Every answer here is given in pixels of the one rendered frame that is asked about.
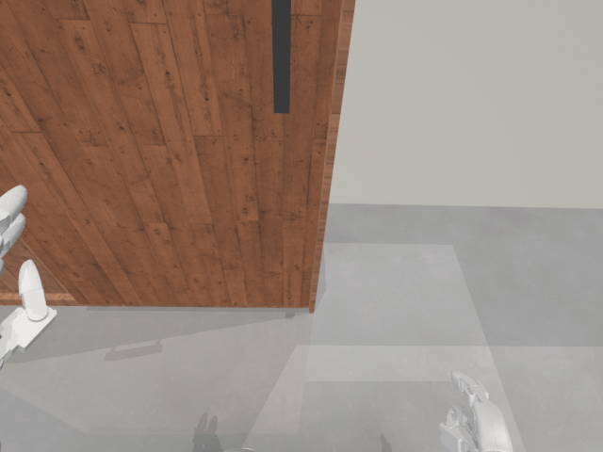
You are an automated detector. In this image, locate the robot left hand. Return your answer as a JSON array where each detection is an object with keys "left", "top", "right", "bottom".
[{"left": 0, "top": 185, "right": 57, "bottom": 370}]

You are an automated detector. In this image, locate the handle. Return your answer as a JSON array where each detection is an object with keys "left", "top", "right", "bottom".
[{"left": 271, "top": 0, "right": 291, "bottom": 114}]

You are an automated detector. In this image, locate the robot right hand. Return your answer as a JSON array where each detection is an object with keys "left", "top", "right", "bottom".
[{"left": 440, "top": 370, "right": 513, "bottom": 452}]

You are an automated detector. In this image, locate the wardrobe door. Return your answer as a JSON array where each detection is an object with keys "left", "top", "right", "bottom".
[
  {"left": 0, "top": 0, "right": 342, "bottom": 307},
  {"left": 0, "top": 237, "right": 69, "bottom": 293}
]

